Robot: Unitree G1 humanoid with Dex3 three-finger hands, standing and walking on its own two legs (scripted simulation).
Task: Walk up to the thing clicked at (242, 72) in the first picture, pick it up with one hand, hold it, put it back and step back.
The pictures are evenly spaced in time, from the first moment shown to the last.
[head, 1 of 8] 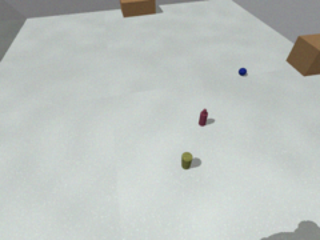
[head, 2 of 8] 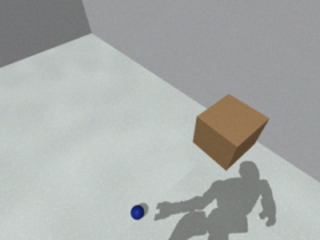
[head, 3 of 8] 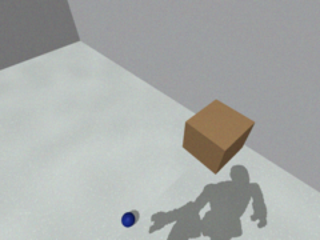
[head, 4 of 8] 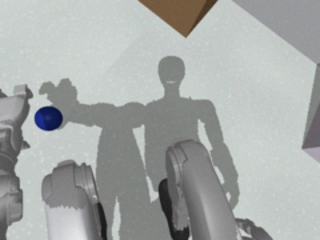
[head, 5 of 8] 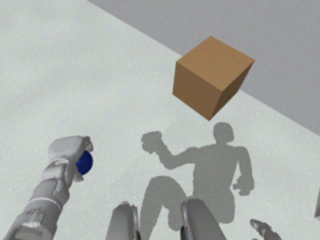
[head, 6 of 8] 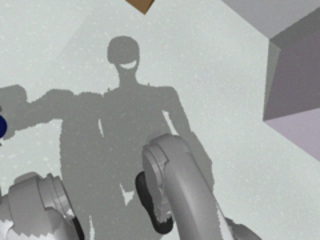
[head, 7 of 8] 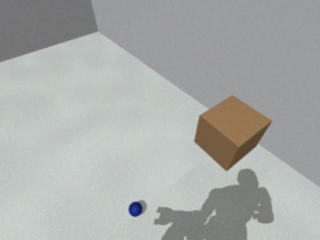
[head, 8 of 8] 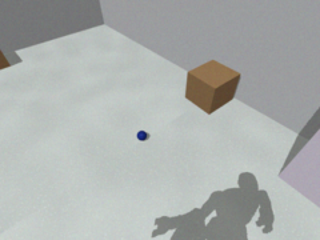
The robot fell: no
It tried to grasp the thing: yes
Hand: left
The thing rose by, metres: 0.68
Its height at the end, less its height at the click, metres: +0.00
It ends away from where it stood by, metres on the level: 0.01
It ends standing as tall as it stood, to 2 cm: yes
